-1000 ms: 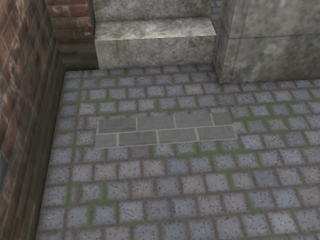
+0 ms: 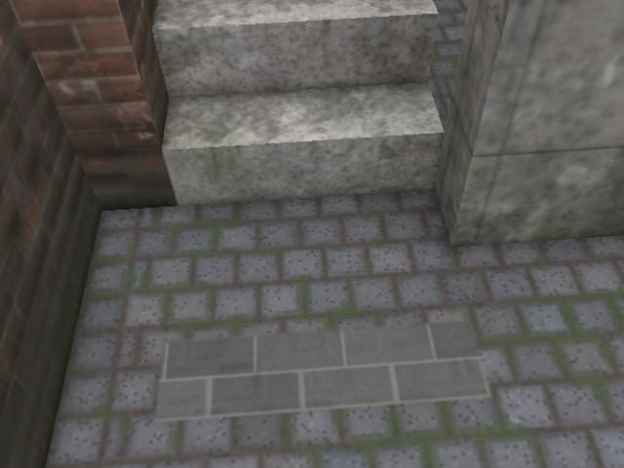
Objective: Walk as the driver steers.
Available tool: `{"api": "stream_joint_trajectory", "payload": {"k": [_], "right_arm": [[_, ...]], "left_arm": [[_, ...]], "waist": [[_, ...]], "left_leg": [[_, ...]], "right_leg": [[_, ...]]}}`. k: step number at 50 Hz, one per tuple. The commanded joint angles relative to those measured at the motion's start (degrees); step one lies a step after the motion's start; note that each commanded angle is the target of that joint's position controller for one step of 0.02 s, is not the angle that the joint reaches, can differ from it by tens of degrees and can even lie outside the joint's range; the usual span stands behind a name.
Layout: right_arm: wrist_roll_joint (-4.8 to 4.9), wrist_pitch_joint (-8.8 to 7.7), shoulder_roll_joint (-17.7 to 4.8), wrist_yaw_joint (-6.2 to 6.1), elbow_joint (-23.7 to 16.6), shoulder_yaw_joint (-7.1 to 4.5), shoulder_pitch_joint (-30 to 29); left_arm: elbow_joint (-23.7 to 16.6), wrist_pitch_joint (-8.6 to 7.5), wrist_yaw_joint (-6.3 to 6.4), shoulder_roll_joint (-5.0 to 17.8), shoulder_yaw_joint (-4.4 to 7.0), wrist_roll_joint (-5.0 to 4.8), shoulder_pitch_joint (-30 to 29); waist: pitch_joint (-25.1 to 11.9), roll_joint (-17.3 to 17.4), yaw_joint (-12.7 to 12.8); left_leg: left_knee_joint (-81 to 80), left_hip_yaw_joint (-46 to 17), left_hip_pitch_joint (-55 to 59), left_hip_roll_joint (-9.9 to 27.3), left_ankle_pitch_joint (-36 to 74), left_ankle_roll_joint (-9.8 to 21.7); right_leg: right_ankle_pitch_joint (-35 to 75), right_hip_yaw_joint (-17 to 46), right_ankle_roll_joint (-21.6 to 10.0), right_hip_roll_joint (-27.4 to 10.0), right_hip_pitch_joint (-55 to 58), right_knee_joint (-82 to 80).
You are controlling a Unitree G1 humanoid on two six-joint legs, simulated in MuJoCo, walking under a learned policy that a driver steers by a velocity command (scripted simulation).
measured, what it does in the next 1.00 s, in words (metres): walks ahead: left foot, then right foot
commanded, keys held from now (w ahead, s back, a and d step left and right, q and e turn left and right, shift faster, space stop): w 0.88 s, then w+q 0.12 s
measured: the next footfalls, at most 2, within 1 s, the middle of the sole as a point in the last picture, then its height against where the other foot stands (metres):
left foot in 0.24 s outside the picture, level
right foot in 0.76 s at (393, 415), level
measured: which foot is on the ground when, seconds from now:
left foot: up 0.00-0.22, down 0.24-0.78, up 0.80-1.00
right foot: down 0.00-0.24, up 0.26-0.74, down 0.76-1.00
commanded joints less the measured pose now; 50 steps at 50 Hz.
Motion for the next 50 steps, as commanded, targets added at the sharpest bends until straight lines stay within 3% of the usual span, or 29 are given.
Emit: {"api": "stream_joint_trajectory", "payload": {"k": [1, 5, 7, 9, 11, 12, 13, 14, 15, 16, 18, 20, 22, 24, 27, 29, 33, 35, 36, 38, 39, 40, 41, 42, 43, 44, 46, 48, 50], "right_arm": [[0.69, -0.29, -0.7, 0.17, -3.7, 0.60, -5.7], [1.03, -0.54, -1.3, -0.03, -5.2, 0.93, -11.4], [1.12, -0.93, -2.0, -0.24, -5.6, 0.75, -11.6], [1.05, -1.38, -3.2, -0.88, -4.2, 0.13, -6.5], [0.75, -2.17, -5.3, -1.87, 0.7, -1.30, 8.7], [-0.75, -2.43, -8.9, -2.26, 2.8, -2.50, 17.8], [-1.62, -2.06, -13.8, -2.27, 3.1, -3.91, 21.6], [0.98, -1.42, -10.7, -1.50, 3.0, -3.39, 16.5], [1.73, -1.50, -8.6, -1.22, 1.7, -2.62, 9.5], [1.44, -1.98, -5.2, -0.94, 1.5, -1.81, 6.7], [1.70, -2.89, -1.0, -1.73, 3.2, -0.24, 6.9], [1.68, -3.87, -2.2, -2.10, 4.8, -0.07, 10.1], [1.08, -4.32, -4.8, -1.86, 5.6, -0.41, 12.4], [1.11, -4.26, -5.1, -1.68, 5.8, -0.25, 14.3], [1.31, -4.02, -4.9, -1.64, 6.1, 0.15, 17.2], [0.56, -4.49, -6.1, -2.07, 6.5, 0.08, 19.2], [0.40, -4.50, -6.4, -2.66, 7.8, -0.01, 21.9], [0.19, -4.26, -6.8, -3.06, 7.9, -0.20, 21.1], [-0.05, -4.23, -7.2, -3.21, 7.9, -0.37, 19.8], [0.43, -4.00, -8.8, -3.11, 7.6, -0.93, 17.6], [1.06, -4.23, -7.4, -3.02, 6.1, -0.35, 17.0], [3.49, -4.17, -2.0, -2.21, 5.1, 0.60, 22.6], [1.87, -4.22, -6.9, -1.89, 5.5, -0.57, 18.1], [1.91, -4.35, -7.5, -1.31, 3.6, -0.87, 13.6], [1.55, -4.55, -6.3, -0.91, 3.3, -0.57, 11.4], [0.38, -3.93, -5.0, -0.85, 3.3, -0.38, 10.6], [-0.81, -1.57, -2.8, -0.52, 3.6, 0.23, 12.1], [-0.01, 0.00, -2.8, -0.39, 3.5, -0.05, 12.3], [0.26, 0.60, -3.1, -0.21, 1.2, 0.03, 6.5]], "left_arm": [[-1.6, -0.88, 0.40, 5.7, 0.21, -0.05, 3.2], [0.2, -0.61, 1.12, 6.2, -0.07, 0.45, 7.8], [0.7, -0.43, 1.47, 6.6, -0.03, 0.89, 7.6], [0.7, -0.40, 1.83, 7.7, 0.22, 1.06, 5.8], [0.4, -0.08, 1.65, 8.8, 0.47, 0.84, 3.3], [-1.0, -0.22, 1.43, 7.9, 0.16, 0.19, 2.1], [-1.9, 0.04, 0.58, 1.9, -0.76, -1.73, 8.9], [-1.6, 0.24, 0.90, 7.7, 0.85, -0.25, 4.3], [-3.9, 0.05, 0.73, 7.8, 1.13, -0.06, -0.6], [-4.2, -0.11, 0.54, 7.2, 1.18, 0.14, -3.1], [-4.1, 1.25, 0.16, 5.1, 1.28, 1.46, -2.4], [-4.1, 2.46, -0.43, 3.3, 1.17, 1.96, -2.1], [-5.5, 3.36, -0.95, 3.4, 1.16, 1.85, -5.5], [-7.8, 3.72, -1.20, 4.6, 1.28, 1.64, -11.8], [-10.4, 3.57, -1.45, 4.5, 0.92, 1.06, -19.7], [-12.5, 2.73, -1.33, 4.9, 0.79, 0.25, -25.6], [-14.1, 2.07, -1.27, 5.8, 0.94, 0.17, -29.6], [-14.5, 1.59, -1.24, 6.6, 1.31, 0.33, -29.1], [-13.5, 1.30, -0.90, 7.2, 1.62, -0.13, -25.9], [-8.6, 1.16, 0.32, 8.8, 2.76, 1.14, -10.2], [-6.8, 0.96, 1.35, 12.7, 3.99, 2.97, -1.4], [-6.5, 1.08, 1.42, 18.2, 5.37, 3.94, 2.9], [-6.6, 1.58, 0.91, 15.4, 4.66, 1.83, -3.1], [-8.0, 1.48, 0.51, 12.7, 3.88, 0.76, -9.8], [-7.7, 1.03, 0.12, 9.4, 3.03, 0.67, -11.9], [-6.9, 0.69, 0.62, 7.6, 2.41, 0.18, -12.3], [-5.1, -0.56, 0.69, 5.4, 1.31, 0.04, -9.8], [-4.2, -0.98, 0.09, 5.5, 1.00, 0.06, -6.9], [-3.9, -1.09, -0.03, 6.3, 1.07, 0.50, -5.4]], "waist": [[4.2, -4.7, -0.1], [4.9, -5.1, 1.5], [4.8, -5.3, 0.7], [2.1, -6.3, -2.1], [-4.9, -5.9, -8.7], [-9.9, -3.0, -12.4], [-16.8, 9.8, -8.7], [-14.2, 1.1, -8.0], [-5.4, 0.7, -5.1], [-1.4, -2.3, -3.7], [1.9, -2.1, -0.5], [2.0, -1.2, 0.4], [2.6, 0.3, 0.8], [4.3, 0.2, -0.5], [5.2, 0.8, -2.6], [4.5, 1.0, -3.9], [4.8, 2.6, -4.9], [4.6, 2.8, -3.7], [3.2, 3.3, -1.8], [-5.2, 2.0, 4.9], [-11.9, -2.6, 8.2], [-17.7, -16.6, 5.9], [-13.6, -9.3, 4.3], [-6.4, -5.7, 1.6], [-3.6, -1.9, 0.5], [-1.4, -0.9, -1.2], [-1.6, -3.2, -2.7], [-0.9, -5.2, -3.8], [1.0, -6.0, -2.9]], "left_leg": [[-9.7, 3.0, 0.7, -1.9, 5.3, -0.5], [-17.7, 4.6, 1.3, -4.1, 5.0, 1.2], [-20.0, 5.0, 3.2, -5.4, 1.8, 2.8], [-21.3, 5.9, 10.7, -8.3, -3.5, 4.8], [-26.8, 5.0, 28.0, -9.5, -2.6, 7.6], [-28.9, -5.3, 42.0, -0.7, -7.7, 10.5], [-32.6, -34.9, 58.5, 17.5, -11.0, 19.9], [-38.2, -39.6, 54.0, 16.3, -13.7, 19.2], [-40.5, -30.0, 45.2, 14.5, -13.1, 17.2], [-42.8, -24.7, 38.4, 12.3, -8.6, 15.4], [-45.2, -16.0, 29.8, 7.4, -3.2, 11.3], [-45.8, -12.5, 28.1, 6.0, 2.4, 10.8], [-47.1, -9.9, 27.8, 5.1, 3.5, 10.7], [-48.4, -8.3, 28.8, 4.3, 4.0, 10.3], [-48.3, -5.8, 31.2, 3.0, 8.6, 9.0], [-48.2, -5.3, 33.6, 3.8, 13.3, 8.6], [-45.4, -4.7, 42.0, 5.8, 17.1, 8.7], [-42.3, -4.2, 44.3, 6.9, 23.7, 8.4], [-38.7, -3.3, 44.4, 6.6, 33.9, 7.8], [-21.3, -0.5, 40.1, 3.3, 40.3, 5.7], [-6.2, 0.0, 28.8, 1.3, 24.0, 5.0], [16.9, 2.9, 6.3, -9.7, -12.9, 2.2], [21.4, -5.1, 0.3, -8.4, -22.0, 3.3], [19.1, -5.5, -0.4, -4.5, -15.7, 3.5], [15.6, -5.4, 2.2, -2.7, -11.9, 3.1], [12.3, -5.0, 5.0, -1.0, -9.5, 2.4], [10.1, -4.3, 8.8, -0.9, -8.8, 0.7], [9.4, -4.1, 7.2, -1.1, -7.6, 0.4], [5.2, -3.7, 3.2, -0.4, -2.9, 0.3]], "right_leg": [[30.3, 7.4, -1.8, -14.5, -2.6, -5.1], [36.2, 7.2, -1.9, -16.3, 5.4, -3.7], [43.1, 6.7, -2.2, -17.3, 8.6, -0.9], [57.2, 5.8, -1.8, -17.8, 10.0, 6.2], [57.1, 4.6, -1.3, -16.5, 6.2, 23.3], [41.3, 3.8, -0.9, -14.5, -5.0, 38.3], [-5.5, 0.7, 1.9, -3.0, -27.2, 63.2], [-13.7, 8.5, 0.8, -3.1, -33.5, 67.8], [-8.2, 9.3, 0.5, -6.4, -35.4, 65.2], [-5.1, 9.3, 0.6, -8.2, -33.6, 62.0], [-2.9, 9.2, 1.8, -10.4, -28.4, 56.0], [-2.0, 7.9, 3.0, -10.3, -27.1, 53.2], [0.2, 6.8, 4.0, -11.3, -29.6, 49.2], [4.5, 5.6, 5.0, -12.1, -33.5, 43.5], [10.1, 3.6, 5.8, -11.6, -34.5, 32.9], [12.2, 2.3, 5.4, -10.6, -32.3, 26.4], [11.1, 1.9, 3.3, -9.4, -33.3, 20.6], [7.1, 1.4, 1.6, -8.2, -30.9, 18.2], [5.9, 1.0, 0.6, -6.8, -26.0, 16.8], [4.2, -0.8, -1.4, -3.3, -6.7, 11.9], [-5.2, 8.5, -3.3, -12.1, 7.8, 10.8], [-15.1, 39.7, -12.1, -29.3, 22.8, 4.4], [-15.4, 44.6, -11.7, -28.2, 17.0, -1.8], [-12.3, 33.4, -10.2, -26.3, 9.1, -1.7], [-5.1, 27.8, -8.9, -24.0, 3.0, -3.3], [-0.8, 23.7, -7.2, -22.6, -2.0, -5.2], [11.4, 16.5, -5.1, -21.0, -5.0, -5.7], [18.6, 10.2, -3.9, -19.0, -5.7, -5.2], [16.2, 6.8, -2.9, -18.0, -6.3, -6.8]]}}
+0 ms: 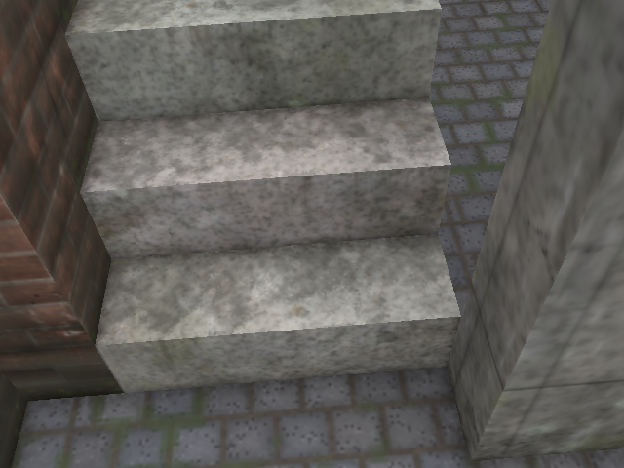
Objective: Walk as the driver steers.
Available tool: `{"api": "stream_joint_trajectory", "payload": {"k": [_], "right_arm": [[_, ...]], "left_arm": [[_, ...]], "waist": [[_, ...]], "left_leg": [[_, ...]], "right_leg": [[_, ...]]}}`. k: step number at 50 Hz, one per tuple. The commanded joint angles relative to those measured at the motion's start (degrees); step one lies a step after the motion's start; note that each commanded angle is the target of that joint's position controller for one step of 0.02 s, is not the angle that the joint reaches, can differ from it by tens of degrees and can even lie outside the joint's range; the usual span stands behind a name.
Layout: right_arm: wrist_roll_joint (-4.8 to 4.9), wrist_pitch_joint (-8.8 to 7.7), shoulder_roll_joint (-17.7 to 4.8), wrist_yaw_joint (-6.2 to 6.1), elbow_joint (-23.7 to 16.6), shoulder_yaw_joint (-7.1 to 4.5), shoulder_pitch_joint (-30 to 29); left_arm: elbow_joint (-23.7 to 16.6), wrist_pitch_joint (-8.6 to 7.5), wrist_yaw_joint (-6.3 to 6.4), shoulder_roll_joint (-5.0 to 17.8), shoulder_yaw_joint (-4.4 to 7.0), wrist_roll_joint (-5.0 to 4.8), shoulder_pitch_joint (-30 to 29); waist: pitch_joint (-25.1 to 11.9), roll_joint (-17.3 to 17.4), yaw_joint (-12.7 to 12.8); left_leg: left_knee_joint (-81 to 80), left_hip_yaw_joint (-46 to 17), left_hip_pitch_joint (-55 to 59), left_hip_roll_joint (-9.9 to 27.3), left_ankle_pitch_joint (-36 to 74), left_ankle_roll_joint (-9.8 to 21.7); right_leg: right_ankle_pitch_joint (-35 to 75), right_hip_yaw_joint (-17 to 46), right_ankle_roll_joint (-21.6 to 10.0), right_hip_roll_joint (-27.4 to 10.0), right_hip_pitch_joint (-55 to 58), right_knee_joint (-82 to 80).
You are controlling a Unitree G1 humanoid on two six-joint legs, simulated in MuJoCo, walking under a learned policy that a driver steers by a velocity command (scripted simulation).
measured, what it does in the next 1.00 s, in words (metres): walks ahead: left foot, then right foot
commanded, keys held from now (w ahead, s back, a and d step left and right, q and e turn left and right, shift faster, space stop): w+q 0.58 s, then w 0.02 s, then w+e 0.40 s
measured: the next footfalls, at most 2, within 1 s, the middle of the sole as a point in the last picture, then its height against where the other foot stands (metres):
left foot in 0.28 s outside the picture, level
right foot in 0.80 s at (328, 445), level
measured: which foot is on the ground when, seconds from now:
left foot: up 0.00-0.26, down 0.28-0.80, up 0.82-1.00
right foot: down 0.00-0.30, up 0.32-0.78, down 0.80-1.00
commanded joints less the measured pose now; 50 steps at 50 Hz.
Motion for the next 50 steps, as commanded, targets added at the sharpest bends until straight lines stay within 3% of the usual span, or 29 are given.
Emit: {"api": "stream_joint_trajectory", "payload": {"k": [1, 3, 7, 9, 11, 14, 15, 16, 17, 18, 19, 20, 22, 23, 26, 29, 31, 33, 35, 37, 38, 39, 40, 41, 42, 43, 44, 46, 50], "right_arm": [[0.08, 1.19, -0.5, 0.82, -2.8, 0.24, 0.0], [-0.29, 0.77, -0.6, 1.10, -5.6, 0.42, -6.9], [0.03, 0.44, 0.2, 0.88, -8.3, 1.12, -11.4], [-0.04, -0.29, -1.4, 1.46, -8.9, 0.56, -12.2], [-0.17, -0.63, -1.7, 1.61, -9.6, -0.05, -13.1], [-0.14, -1.66, -3.8, 0.29, -6.2, -1.40, -0.1], [-1.04, -1.82, -6.6, -0.06, -3.4, -2.63, 10.4], [-0.71, -1.01, -14.1, -1.27, -4.1, -4.80, 15.2], [0.23, 0.08, -12.8, -1.14, -4.0, -4.13, 13.3], [0.79, 0.32, -12.6, -0.91, -5.0, -3.94, 9.1], [1.15, 0.20, -9.9, -0.83, -5.5, -3.40, 5.2], [1.74, -0.13, -8.3, -0.94, -5.8, -2.99, 3.0], [3.09, -1.71, -5.9, -1.40, -4.9, -1.78, 3.7], [2.39, -1.90, -6.9, -1.02, -4.9, -2.15, 4.4], [2.64, -2.35, -8.1, -1.37, -4.7, -2.69, 5.8], [2.50, -2.02, -7.2, -1.27, -4.2, -2.28, 9.4], [2.10, -2.69, -5.7, -1.15, -3.4, -1.82, 10.0], [1.52, -3.54, -4.0, -1.48, -2.8, -1.13, 11.1], [0.09, -4.17, -6.2, -2.25, -3.4, -1.51, 10.8], [0.39, -4.39, -5.9, -2.76, -4.3, -1.12, 7.6], [0.17, -3.93, -6.1, -2.26, -3.9, -1.27, 8.8], [0.77, -3.60, -6.6, -1.96, -3.8, -1.17, 7.1], [1.21, -3.91, -5.6, -1.85, -4.8, -0.84, 5.4], [1.24, -4.50, 1.0, -1.86, -5.6, 0.57, 11.0], [0.14, -3.39, 2.2, -2.15, -3.2, 1.14, 16.8], [-1.92, -2.53, 1.9, -2.86, -1.9, 1.37, 17.1], [-3.47, -2.37, 0.1, -2.65, -2.5, 0.84, 13.7], [-4.05, -0.97, 0.3, -2.16, -5.9, 1.23, 5.6], [-3.62, 1.59, 3.0, -3.27, -9.0, 2.73, 2.7]], "left_arm": [[-2.0, -1.16, -0.30, 4.8, 0.38, 0.43, 2.1], [-2.0, -1.79, -0.14, 4.2, 0.32, 0.40, 4.0], [-1.4, -3.45, 0.73, 6.8, 1.39, -0.24, 6.8], [-1.4, -2.64, 1.11, 7.4, 1.99, 0.42, 7.1], [-0.4, -1.57, 2.99, 6.9, 1.58, 0.83, 8.9], [-2.0, -0.07, 3.58, 10.8, 2.31, 1.40, 4.6], [-3.6, 0.30, 3.13, 9.9, 1.97, 1.21, 2.8], [-8.0, -0.06, 1.55, 5.4, 1.08, -1.01, 4.6], [-7.9, -0.75, 0.83, 9.0, 1.81, -0.07, -0.4], [-10.0, -1.19, 0.26, 8.1, 1.59, -0.07, -5.9], [-9.7, -1.41, 0.33, 7.0, 1.09, 0.05, -6.0], [-9.5, -0.67, 0.62, 6.5, 1.03, 0.80, -5.6], [-9.6, 0.77, 0.16, 6.5, 0.84, 1.91, -3.4], [-9.4, 1.12, -0.13, 6.0, 0.53, 3.20, -3.8], [-11.3, 2.30, 0.14, 6.3, 0.09, 2.87, -9.4], [-13.6, 3.23, 0.60, 6.9, -0.55, 0.87, -16.3], [-13.6, 4.27, 0.93, 5.1, -1.55, 1.30, -17.1], [-14.5, 3.97, 0.78, 5.6, -2.00, 1.49, -20.3], [-13.3, 2.95, 0.99, 6.6, -1.72, 1.81, -19.4], [-11.1, 1.72, 1.41, 7.8, -1.14, 1.73, -14.1], [-9.3, 0.55, 1.91, 7.7, -0.64, 0.76, -9.1], [-7.5, -0.22, 2.14, 6.7, -0.55, 0.70, -3.0], [-4.8, -0.67, 2.44, 9.0, 0.33, 1.34, 5.2], [-3.1, -0.67, 2.46, 16.9, 2.23, 1.86, 9.5], [-2.4, -0.55, 1.83, 14.9, 1.63, 0.30, 7.7], [-3.7, -0.15, 1.12, 12.4, 1.66, -0.72, 1.3], [-5.0, 0.78, 0.84, 9.7, 1.26, -1.07, -3.7], [-4.9, 1.39, 1.40, 7.5, 0.23, -0.98, -4.9], [-3.8, 0.34, 2.29, 9.4, 0.20, -0.77, -1.7]], "waist": [[2.1, -7.5, -0.9], [4.0, -5.4, 0.5], [3.5, -6.2, 0.8], [3.1, -7.0, 1.4], [2.9, -6.6, 1.5], [-5.2, -7.8, -3.9], [-11.6, -6.0, -8.5], [-17.5, 11.3, -7.5], [-18.1, 4.8, -7.2], [-10.7, 1.0, -6.0], [-5.5, -3.3, -3.6], [-2.8, -5.3, -1.3], [-2.6, -2.4, 0.3], [-4.6, -3.4, 0.7], [-5.7, -0.8, -0.3], [-5.0, 1.8, -2.7], [-5.0, 6.4, -2.2], [-2.8, 4.2, -3.0], [-3.5, 2.4, -2.6], [-6.2, 2.2, 0.4], [-7.9, 0.8, 0.8], [-9.1, 0.5, 4.8], [-9.5, -1.7, 7.5], [-10.6, -17.7, 3.4], [-14.4, -15.8, 0.0], [-10.4, -8.4, -2.8], [-6.9, -3.8, -2.9], [-2.1, -2.5, -2.6], [-4.8, -5.8, -2.5]], "left_leg": [[-5.5, -0.1, -4.0, 1.7, 7.6, -0.7], [-13.8, 1.2, -4.6, 1.1, 13.6, -1.4], [-22.9, 4.5, -2.0, 0.4, 16.3, -0.5], [-25.0, 5.4, -1.7, -0.3, 11.8, 1.4], [-26.9, 7.4, -1.1, -2.4, 5.5, 3.3], [-32.8, 10.2, 13.2, -8.4, 0.6, 7.2], [-34.6, 3.7, 28.8, -4.4, 1.0, 10.5], [-37.0, -25.6, 48.7, 13.5, -2.0, 20.4], [-43.4, -39.0, 49.6, 16.7, 1.0, 20.9], [-44.7, -30.0, 42.9, 14.5, 1.5, 18.2], [-46.0, -24.1, 34.7, 12.4, 7.4, 15.9], [-46.8, -20.1, 28.8, 9.7, 13.0, 13.8], [-49.0, -14.0, 22.3, 5.2, 19.0, 12.0], [-48.2, -13.1, 23.6, 4.9, 27.3, 12.3], [-45.9, -10.7, 24.7, 2.8, 35.5, 9.7], [-45.0, -11.1, 25.3, 0.7, 35.0, 6.6], [-44.8, -10.4, 24.7, 1.0, 29.1, 6.0], [-47.5, -11.4, 24.0, 2.5, 23.4, 6.2], [-45.7, -13.0, 27.1, 5.7, 31.4, 6.2], [-38.6, -9.5, 30.1, 5.0, 51.3, 4.9], [-33.1, -8.1, 30.9, 3.8, 53.2, 4.4], [-24.3, -6.1, 28.9, 1.5, 54.5, 4.0], [-13.1, -5.2, 18.3, -1.7, 41.6, 2.9], [8.0, 0.8, 1.2, -10.7, -1.9, -0.1], [19.0, -0.6, -2.8, -10.2, -14.4, -0.9], [26.2, -2.6, -4.7, -6.7, -10.0, -1.0], [29.4, -1.8, -5.9, -5.5, -6.5, -1.2], [33.3, -0.8, -8.7, -4.3, -3.5, -1.8], [33.9, 2.5, -10.7, -5.6, -0.5, -2.8]], "right_leg": [[11.8, 5.7, -4.3, -14.3, -1.8, -9.6], [10.8, 3.5, -3.3, -13.7, -2.5, -10.5], [14.4, 1.0, -3.2, -15.5, 1.8, -8.5], [18.3, -0.8, -2.6, -16.3, 6.2, -6.0], [33.2, -2.5, -2.2, -17.3, 11.1, -0.6], [50.0, -4.7, -0.9, -16.2, 12.0, 21.1], [38.0, -5.0, 0.5, -15.3, 1.5, 36.0], [-0.3, -5.9, 4.0, -5.8, -25.0, 60.7], [-21.0, 5.9, 3.2, -2.0, -34.6, 68.6], [-15.7, 9.5, 2.5, -6.3, -37.9, 66.4], [-11.2, 9.4, 2.8, -8.2, -35.5, 61.1], [-10.3, 9.6, 3.4, -9.5, -32.1, 56.7], [-5.3, 9.3, 4.1, -9.6, -24.8, 49.9], [-3.7, 8.5, 4.4, -8.7, -24.5, 48.0], [1.3, 7.4, 6.2, -8.3, -26.1, 40.9], [3.9, 6.6, 7.1, -7.3, -26.2, 31.2], [4.0, 4.8, 6.7, -6.0, -23.5, 29.4], [5.5, 4.7, 5.5, -6.7, -22.8, 25.1], [4.9, 4.9, 3.1, -6.3, -20.6, 24.6], [-0.2, 3.9, 0.2, -4.0, -15.1, 21.2], [0.3, 3.1, -0.1, -2.0, -10.7, 17.2], [4.5, 2.5, -0.7, -1.4, -3.7, 11.5], [15.5, 8.4, -1.8, -5.7, 7.6, 8.6], [53.3, 27.6, -10.1, -22.3, 18.4, 10.4], [52.9, 39.6, -17.5, -26.4, 15.6, 4.7], [33.5, 38.0, -17.6, -25.1, 8.4, 3.8], [18.5, 32.7, -15.5, -21.2, 1.0, 2.3], [12.0, 25.3, -12.4, -16.0, -8.7, 2.2], [19.6, 21.9, -11.4, -11.6, -13.9, 5.5]]}}
Over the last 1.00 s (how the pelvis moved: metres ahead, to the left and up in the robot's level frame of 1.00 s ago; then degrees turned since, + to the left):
0.56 -0.03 0.00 1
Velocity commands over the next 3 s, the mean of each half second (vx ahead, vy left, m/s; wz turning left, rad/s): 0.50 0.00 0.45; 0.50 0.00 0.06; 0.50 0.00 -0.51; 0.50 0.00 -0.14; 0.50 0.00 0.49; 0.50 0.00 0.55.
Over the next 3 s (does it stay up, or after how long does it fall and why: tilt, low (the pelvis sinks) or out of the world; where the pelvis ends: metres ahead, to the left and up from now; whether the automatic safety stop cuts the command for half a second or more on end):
stays up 0.79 0.07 0.18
